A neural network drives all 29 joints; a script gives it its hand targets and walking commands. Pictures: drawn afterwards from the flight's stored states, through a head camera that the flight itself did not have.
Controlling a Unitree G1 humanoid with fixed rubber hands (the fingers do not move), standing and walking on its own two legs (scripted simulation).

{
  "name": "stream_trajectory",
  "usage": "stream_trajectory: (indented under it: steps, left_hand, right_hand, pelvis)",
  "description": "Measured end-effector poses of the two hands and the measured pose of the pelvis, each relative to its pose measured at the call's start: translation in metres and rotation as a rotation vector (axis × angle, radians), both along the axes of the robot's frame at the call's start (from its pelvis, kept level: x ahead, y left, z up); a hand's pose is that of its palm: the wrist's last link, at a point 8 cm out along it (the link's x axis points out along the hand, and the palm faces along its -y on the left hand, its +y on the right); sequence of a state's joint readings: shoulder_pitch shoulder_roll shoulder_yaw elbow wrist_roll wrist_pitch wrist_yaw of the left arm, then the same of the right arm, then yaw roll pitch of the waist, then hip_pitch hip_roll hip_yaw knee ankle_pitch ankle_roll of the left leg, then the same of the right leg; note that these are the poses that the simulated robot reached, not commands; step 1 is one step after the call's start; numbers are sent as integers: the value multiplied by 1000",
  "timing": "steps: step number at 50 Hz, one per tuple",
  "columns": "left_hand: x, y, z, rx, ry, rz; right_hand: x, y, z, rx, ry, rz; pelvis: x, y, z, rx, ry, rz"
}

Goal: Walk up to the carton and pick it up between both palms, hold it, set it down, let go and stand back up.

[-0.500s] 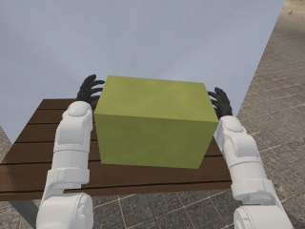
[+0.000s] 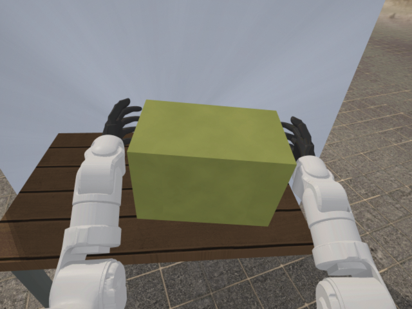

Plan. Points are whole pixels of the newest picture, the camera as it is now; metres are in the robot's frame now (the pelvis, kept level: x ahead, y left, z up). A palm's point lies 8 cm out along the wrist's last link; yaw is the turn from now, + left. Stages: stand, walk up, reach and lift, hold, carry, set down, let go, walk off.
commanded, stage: set down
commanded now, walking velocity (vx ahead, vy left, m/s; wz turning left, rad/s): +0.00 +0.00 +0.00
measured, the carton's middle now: (207, 163) +0.36 +0.02 +0.14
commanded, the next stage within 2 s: none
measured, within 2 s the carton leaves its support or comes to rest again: neither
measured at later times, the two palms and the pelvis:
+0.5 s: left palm (118, 151) +0.38 +0.20 +0.16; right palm (289, 154) +0.40 -0.15 +0.15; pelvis +0.02 -0.01 +0.00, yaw +0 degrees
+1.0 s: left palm (122, 157) +0.38 +0.20 +0.13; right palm (289, 163) +0.39 -0.16 +0.13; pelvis +0.02 -0.01 +0.00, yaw +0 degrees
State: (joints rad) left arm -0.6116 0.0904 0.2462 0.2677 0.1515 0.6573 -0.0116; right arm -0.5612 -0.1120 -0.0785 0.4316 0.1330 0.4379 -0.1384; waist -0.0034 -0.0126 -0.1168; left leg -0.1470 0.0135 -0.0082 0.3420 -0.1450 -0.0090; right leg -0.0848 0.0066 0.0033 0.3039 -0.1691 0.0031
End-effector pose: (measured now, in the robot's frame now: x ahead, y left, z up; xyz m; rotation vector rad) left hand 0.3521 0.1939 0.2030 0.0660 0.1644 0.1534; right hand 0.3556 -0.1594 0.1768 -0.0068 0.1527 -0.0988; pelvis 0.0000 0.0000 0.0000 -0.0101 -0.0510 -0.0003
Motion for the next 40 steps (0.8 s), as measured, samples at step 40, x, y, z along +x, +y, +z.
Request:
stream_trajectory:
  steps: [40]
  left_hand:
    - [21, 12, -57, 30, -25, 18]
  right_hand:
    - [36, 10, -34, 38, -79, 27]
  pelvis:
    - [21, -7, 1, 9, 3, 1]
